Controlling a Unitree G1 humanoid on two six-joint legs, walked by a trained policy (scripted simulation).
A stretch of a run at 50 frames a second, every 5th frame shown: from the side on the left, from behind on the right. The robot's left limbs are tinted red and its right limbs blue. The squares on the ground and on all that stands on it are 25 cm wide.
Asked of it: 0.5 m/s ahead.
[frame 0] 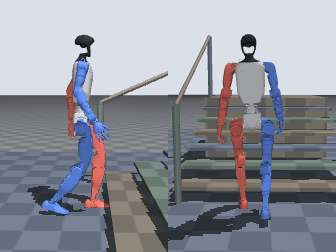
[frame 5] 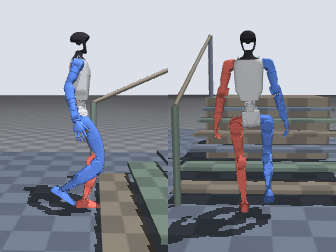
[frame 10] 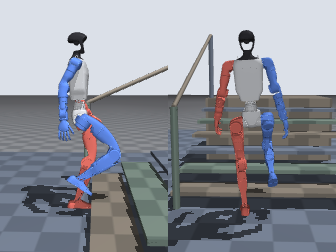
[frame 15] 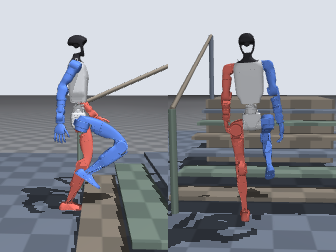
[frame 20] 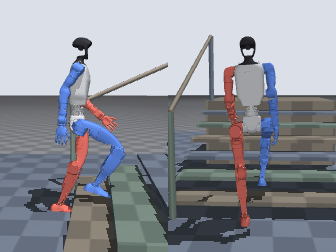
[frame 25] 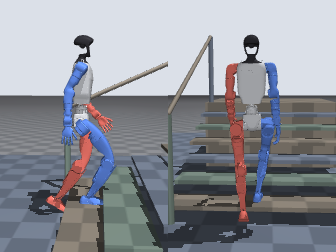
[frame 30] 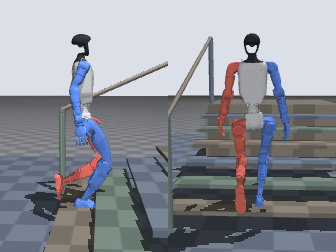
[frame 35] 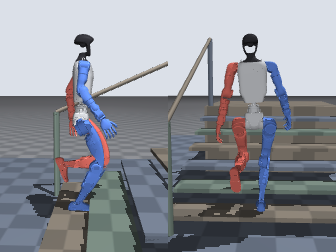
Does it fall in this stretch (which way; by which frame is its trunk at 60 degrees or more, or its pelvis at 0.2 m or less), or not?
no
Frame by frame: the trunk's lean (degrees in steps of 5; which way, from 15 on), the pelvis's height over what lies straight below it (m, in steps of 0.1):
0: 5, 0.8
5: 0, 0.8
10: 5, 0.8
15: 5, 0.8
20: 5, 0.7
25: 0, 0.7
30: 5, 0.7
35: 5, 0.7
